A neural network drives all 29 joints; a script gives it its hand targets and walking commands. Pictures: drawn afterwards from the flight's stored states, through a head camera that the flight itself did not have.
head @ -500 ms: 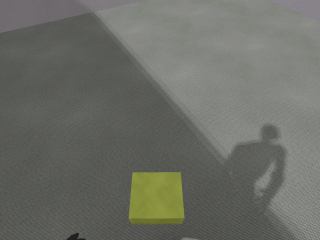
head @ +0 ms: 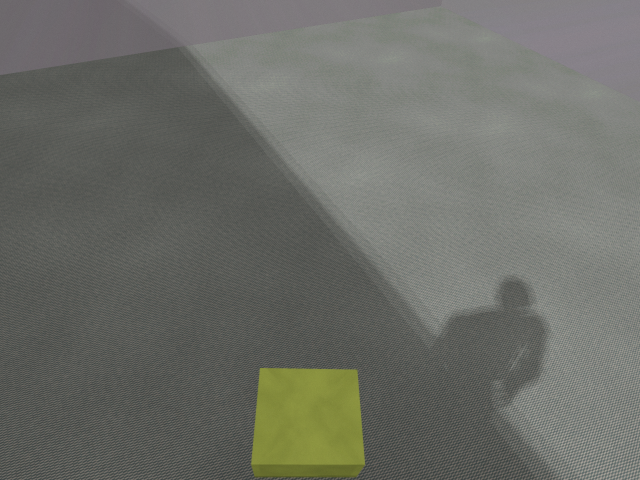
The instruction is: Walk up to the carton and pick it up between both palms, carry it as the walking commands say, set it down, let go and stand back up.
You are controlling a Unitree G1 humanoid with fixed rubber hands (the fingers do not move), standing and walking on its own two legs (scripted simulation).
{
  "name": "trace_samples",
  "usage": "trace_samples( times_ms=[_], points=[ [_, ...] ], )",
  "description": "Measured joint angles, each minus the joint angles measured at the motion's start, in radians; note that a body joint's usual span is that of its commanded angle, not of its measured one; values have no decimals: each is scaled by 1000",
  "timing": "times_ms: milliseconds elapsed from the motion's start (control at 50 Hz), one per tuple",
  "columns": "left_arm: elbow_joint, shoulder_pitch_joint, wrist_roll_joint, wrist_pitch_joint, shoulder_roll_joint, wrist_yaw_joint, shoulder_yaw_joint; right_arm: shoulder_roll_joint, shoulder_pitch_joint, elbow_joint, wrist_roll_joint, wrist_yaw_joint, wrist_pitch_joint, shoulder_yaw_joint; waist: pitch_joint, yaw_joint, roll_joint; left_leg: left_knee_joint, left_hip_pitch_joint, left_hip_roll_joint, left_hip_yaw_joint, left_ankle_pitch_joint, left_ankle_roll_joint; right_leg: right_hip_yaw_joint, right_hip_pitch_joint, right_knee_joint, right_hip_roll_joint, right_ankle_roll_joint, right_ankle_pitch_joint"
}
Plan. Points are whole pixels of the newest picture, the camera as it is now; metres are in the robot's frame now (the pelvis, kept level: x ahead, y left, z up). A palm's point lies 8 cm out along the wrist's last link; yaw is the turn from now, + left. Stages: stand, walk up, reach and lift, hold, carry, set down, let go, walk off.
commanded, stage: walk up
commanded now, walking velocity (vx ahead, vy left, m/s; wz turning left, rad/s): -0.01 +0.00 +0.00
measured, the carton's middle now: (307, 421) +0.39 +0.00 -0.69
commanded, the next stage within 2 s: none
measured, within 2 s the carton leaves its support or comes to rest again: neither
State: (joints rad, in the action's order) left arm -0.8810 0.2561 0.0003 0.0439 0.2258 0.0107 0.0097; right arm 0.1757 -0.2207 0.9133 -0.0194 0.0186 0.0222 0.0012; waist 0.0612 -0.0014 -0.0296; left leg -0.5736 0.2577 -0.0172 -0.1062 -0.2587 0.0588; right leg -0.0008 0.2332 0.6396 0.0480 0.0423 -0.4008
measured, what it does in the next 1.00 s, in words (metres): steps on the spot: right foot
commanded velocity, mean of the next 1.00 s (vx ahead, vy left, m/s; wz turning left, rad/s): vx -0.02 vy -0.01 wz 0.00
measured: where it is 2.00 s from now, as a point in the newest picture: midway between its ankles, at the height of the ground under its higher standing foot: outside the picture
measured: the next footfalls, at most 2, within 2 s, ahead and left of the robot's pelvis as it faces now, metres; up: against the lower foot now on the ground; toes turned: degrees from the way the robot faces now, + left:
right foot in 0.26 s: +0.02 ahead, -0.09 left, +0.00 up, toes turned +2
right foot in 1.22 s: -0.01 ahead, -0.15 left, +0.00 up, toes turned -1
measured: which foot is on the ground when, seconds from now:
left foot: down 0.00-1.00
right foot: up 0.00-0.24, down 0.26-0.94, up 0.96-1.00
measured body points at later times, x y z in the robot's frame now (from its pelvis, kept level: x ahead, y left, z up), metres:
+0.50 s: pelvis -0.03 -0.02 +0.00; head -0.04 -0.02 +0.45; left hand +0.03 +0.23 -0.14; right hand +0.05 -0.25 -0.14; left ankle +0.03 +0.08 -0.73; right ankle -0.02 -0.09 -0.73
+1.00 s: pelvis -0.02 -0.02 +0.00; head -0.02 -0.02 +0.45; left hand +0.04 +0.23 -0.14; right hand +0.06 -0.25 -0.14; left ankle +0.03 +0.08 -0.73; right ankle -0.04 -0.10 -0.72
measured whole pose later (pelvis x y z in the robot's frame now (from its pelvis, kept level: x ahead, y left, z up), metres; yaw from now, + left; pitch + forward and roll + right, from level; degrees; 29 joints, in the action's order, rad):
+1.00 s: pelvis -0.02 -0.02 +0.00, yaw +1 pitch -4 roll +1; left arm -0.88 0.26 0.00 0.03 0.22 0.01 0.01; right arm 0.18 -0.22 0.91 -0.03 0.02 0.03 0.00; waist 0.07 0.00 -0.01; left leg -0.51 0.26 0.00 -0.11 -0.20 0.06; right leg 0.00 0.23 0.71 0.06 0.06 -0.39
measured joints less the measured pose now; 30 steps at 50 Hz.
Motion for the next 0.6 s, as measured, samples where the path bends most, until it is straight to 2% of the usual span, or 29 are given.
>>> trace_samples(
  times_ms=[60, 180, 220, 260, 360, 600],
  points=[
    [0, 3, 0, 16, 0, 0, 5, -1, 0, 0, 0, 0, -8, 0, 0, 0, 0, 24, 0, 4, 0, 16, 2, 0, 3, 58, 0, 0, -7],
    [0, 6, 0, 15, 0, 0, 8, -2, 0, 0, 0, 0, -13, 0, 3, -1, -1, 50, 0, 28, -1, 47, 2, 1, -16, 62, 0, 0, -7],
    [1, 8, 0, 11, 0, 0, 8, -2, 0, 0, 0, 0, -8, 0, 3, -1, -1, 50, 0, 36, -1, 53, 2, 1, -33, 16, -1, 0, 3],
    [1, 12, 0, 1, -1, 0, 8, -2, 1, 0, 0, 0, 0, 0, 3, -1, 0, 50, 0, 47, -1, 59, 2, 1, -58, -64, -6, 1, 65],
    [0, 37, 0, -19, -9, 0, -7, -1, 0, 0, 2, 0, 21, 0, 0, 0, 24, 51, -7, 32, -1, 35, 2, -1, -56, -65, 8, 20, 84],
    [0, 14, 0, -29, -9, 1, -17, 0, -4, 0, 2, 0, 5, 0, 2, 0, 23, 58, -9, 24, -1, 67, -3, 0, -59, -78, 14, 21, 93]
  ],
)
